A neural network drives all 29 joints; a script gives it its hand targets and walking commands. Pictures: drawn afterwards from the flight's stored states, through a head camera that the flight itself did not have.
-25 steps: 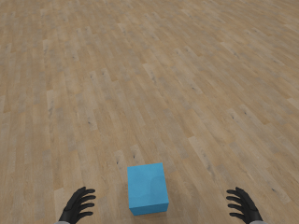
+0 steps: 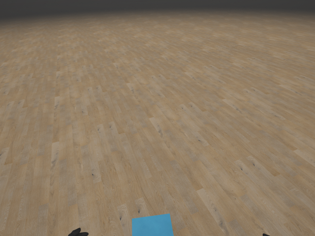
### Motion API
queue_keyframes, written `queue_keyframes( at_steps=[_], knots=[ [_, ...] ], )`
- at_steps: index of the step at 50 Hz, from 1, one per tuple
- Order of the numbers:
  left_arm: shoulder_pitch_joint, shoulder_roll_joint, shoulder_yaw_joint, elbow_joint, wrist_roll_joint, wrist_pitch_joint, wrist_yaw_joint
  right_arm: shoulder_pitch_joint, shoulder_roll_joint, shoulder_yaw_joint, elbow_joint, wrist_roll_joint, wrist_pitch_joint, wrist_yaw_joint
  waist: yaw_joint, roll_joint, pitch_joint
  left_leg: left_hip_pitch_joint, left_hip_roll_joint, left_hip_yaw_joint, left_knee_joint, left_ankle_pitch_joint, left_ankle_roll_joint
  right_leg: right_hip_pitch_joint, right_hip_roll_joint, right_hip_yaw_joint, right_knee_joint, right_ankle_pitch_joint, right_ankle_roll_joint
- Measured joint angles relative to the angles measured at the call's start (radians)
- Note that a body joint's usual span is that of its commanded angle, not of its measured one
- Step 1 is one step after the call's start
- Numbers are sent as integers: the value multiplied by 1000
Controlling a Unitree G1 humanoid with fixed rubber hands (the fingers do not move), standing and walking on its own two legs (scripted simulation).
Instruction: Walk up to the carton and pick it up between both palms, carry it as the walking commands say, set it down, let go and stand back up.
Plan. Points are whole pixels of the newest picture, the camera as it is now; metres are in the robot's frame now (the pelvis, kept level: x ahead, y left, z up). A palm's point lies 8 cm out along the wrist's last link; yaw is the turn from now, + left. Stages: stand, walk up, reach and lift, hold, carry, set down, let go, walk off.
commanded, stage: stand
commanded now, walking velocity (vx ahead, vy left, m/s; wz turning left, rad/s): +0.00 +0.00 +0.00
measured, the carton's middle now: out of the picture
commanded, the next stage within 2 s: none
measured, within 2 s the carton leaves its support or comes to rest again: neither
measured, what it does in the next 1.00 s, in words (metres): stands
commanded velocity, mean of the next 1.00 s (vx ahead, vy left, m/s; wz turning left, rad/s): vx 0.00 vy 0.00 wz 0.00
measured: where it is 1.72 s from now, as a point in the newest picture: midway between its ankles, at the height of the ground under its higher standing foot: outside the picture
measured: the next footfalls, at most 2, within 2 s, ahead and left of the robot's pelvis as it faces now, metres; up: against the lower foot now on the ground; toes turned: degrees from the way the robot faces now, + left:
none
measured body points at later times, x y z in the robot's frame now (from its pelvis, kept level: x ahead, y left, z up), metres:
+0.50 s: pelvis -0.03 +0.01 +0.00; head -0.12 +0.01 +0.44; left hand +0.08 +0.28 -0.09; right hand +0.07 -0.28 -0.10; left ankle +0.02 +0.10 -0.73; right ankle -0.02 -0.10 -0.73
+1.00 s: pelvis -0.04 +0.01 +0.00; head -0.11 +0.01 +0.44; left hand +0.04 +0.28 -0.11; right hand +0.04 -0.28 -0.11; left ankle +0.02 +0.10 -0.73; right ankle -0.02 -0.10 -0.73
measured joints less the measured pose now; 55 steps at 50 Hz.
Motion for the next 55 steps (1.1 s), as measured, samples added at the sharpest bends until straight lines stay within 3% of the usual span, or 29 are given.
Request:
queue_keyframes(
  at_steps=[30, 55],
  knots=[
    [54, 0, 12, 58, 9, -44, 9, 56, -18, 0, 86, 0, -33, -8, -16, 0, 30, -1, 0, 0, 0, 51, 7, 0, -1, -1, 0, 51, 8],
    [86, 0, 12, 85, 10, -48, 9, 58, -35, 0, 121, 0, -40, -13, -8, 0, 95, 0, 0, 0, 0, 56, 10, 0, -1, -1, 0, 56, 10]
  ],
)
